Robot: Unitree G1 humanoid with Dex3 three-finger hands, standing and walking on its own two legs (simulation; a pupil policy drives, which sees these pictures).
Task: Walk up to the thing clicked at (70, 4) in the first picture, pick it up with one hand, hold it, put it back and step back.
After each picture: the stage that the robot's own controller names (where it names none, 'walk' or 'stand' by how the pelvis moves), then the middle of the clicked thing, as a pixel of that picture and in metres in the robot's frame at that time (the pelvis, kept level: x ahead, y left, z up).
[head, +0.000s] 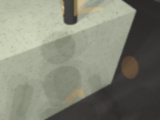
stand; out of the picture +0.70 +0.07 +0.13
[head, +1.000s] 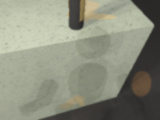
sink last; (76, 0) +0.62 +0.06 +0.15
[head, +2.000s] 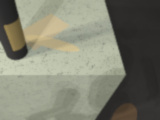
rise first; (7, 23) +0.41 +0.24 +0.17
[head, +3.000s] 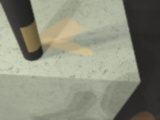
rise first; (24, 25) +0.42 +0.19 +0.17
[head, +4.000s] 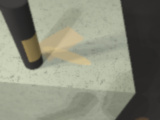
stand; (25, 37) +0.41 +0.20 +0.14
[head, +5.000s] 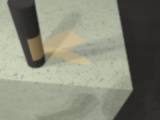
stand; (30, 37) +0.43 +0.19 +0.13
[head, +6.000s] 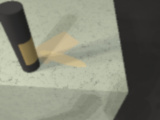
stand; (22, 42) +0.42 +0.21 +0.13
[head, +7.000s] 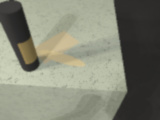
stand; (21, 41) +0.42 +0.22 +0.13
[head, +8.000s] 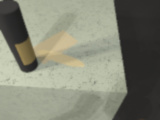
stand; (19, 41) +0.42 +0.22 +0.13
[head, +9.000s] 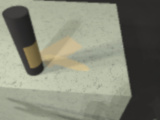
rise first; (27, 45) +0.41 +0.21 +0.13
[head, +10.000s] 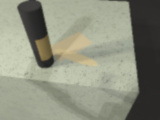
go down; (39, 38) +0.44 +0.20 +0.13
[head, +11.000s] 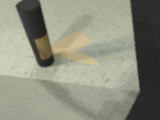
go down; (38, 37) +0.44 +0.20 +0.13
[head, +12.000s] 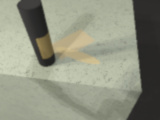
go down; (39, 37) +0.44 +0.20 +0.13
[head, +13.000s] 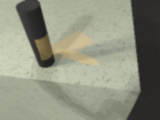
go down; (38, 38) +0.44 +0.20 +0.13
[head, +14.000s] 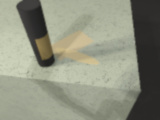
go down; (39, 37) +0.44 +0.20 +0.13
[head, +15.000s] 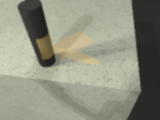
go down; (40, 37) +0.44 +0.20 +0.13
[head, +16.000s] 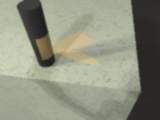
go down; (39, 37) +0.44 +0.20 +0.13
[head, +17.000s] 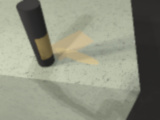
go down; (38, 37) +0.44 +0.20 +0.13
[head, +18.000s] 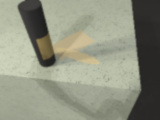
go down; (40, 37) +0.44 +0.20 +0.13
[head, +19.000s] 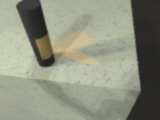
go down; (39, 37) +0.44 +0.20 +0.13
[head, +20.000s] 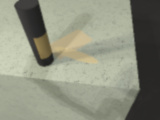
go down; (37, 36) +0.44 +0.20 +0.13
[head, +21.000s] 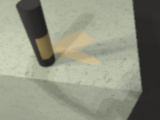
go down; (39, 37) +0.44 +0.20 +0.13
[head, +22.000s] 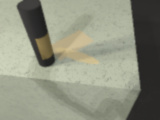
go down; (39, 37) +0.44 +0.20 +0.13
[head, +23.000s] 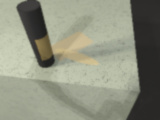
go down; (39, 38) +0.44 +0.20 +0.13
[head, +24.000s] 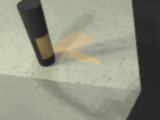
go down; (39, 37) +0.44 +0.20 +0.13
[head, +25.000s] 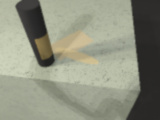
go down; (38, 37) +0.44 +0.20 +0.13
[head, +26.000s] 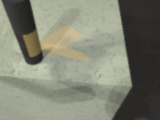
go down; (26, 33) +0.45 +0.19 +0.14
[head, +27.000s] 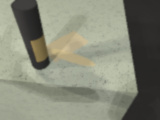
go down; (34, 39) +0.44 +0.18 +0.14
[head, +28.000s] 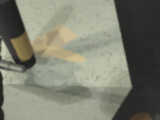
close in; (15, 36) +0.42 +0.20 +0.15
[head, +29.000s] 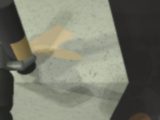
lift; (15, 41) +0.40 +0.20 +0.16
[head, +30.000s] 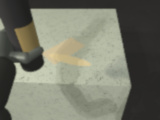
lift; (21, 29) +0.33 +0.16 +0.28
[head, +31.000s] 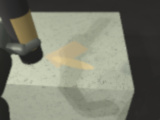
hold; (18, 20) +0.34 +0.17 +0.31
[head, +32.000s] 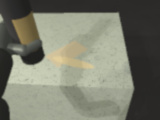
hold; (20, 20) +0.33 +0.17 +0.31
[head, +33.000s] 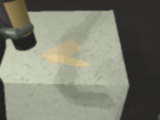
crouch; (11, 6) +0.38 +0.19 +0.33
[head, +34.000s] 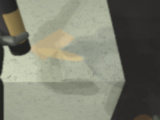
lower; (8, 16) +0.45 +0.21 +0.23
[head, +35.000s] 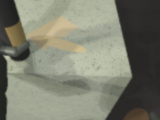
lower; (9, 26) +0.44 +0.21 +0.17
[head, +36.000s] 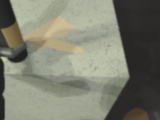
lower; (5, 27) +0.44 +0.22 +0.17
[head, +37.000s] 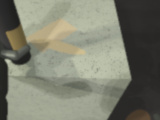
lower; (10, 29) +0.43 +0.21 +0.17
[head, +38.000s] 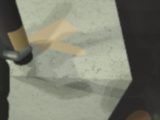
loosen; (12, 30) +0.43 +0.21 +0.17
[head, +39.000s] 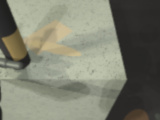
withdraw; (7, 35) +0.41 +0.21 +0.17
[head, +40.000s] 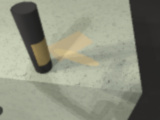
sink last; (35, 42) +0.41 +0.19 +0.15
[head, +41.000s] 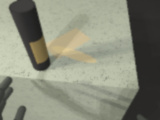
stand; (33, 40) +0.42 +0.19 +0.14
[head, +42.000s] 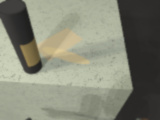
stand; (24, 42) +0.40 +0.20 +0.14
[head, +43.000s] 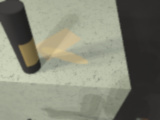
stand; (22, 42) +0.40 +0.20 +0.14
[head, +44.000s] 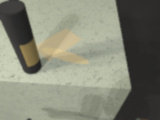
stand; (23, 42) +0.41 +0.20 +0.14
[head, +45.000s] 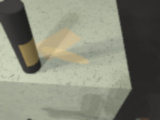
stand; (23, 42) +0.40 +0.20 +0.14
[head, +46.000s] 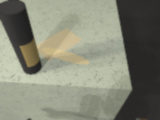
stand; (23, 43) +0.40 +0.20 +0.14
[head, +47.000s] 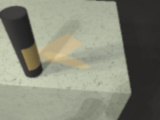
walk; (25, 47) +0.40 +0.20 +0.13
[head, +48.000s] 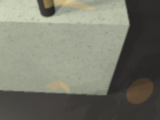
walk; out of the picture +0.67 +0.19 +0.15
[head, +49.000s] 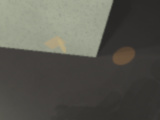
walk; out of the picture +1.07 +0.16 +0.15
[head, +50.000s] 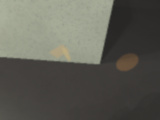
stand; out of the picture +1.10 +0.17 +0.15
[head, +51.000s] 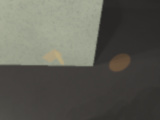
stand; out of the picture +1.08 +0.21 +0.13
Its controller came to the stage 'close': yes
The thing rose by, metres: 0.21
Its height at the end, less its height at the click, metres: +0.00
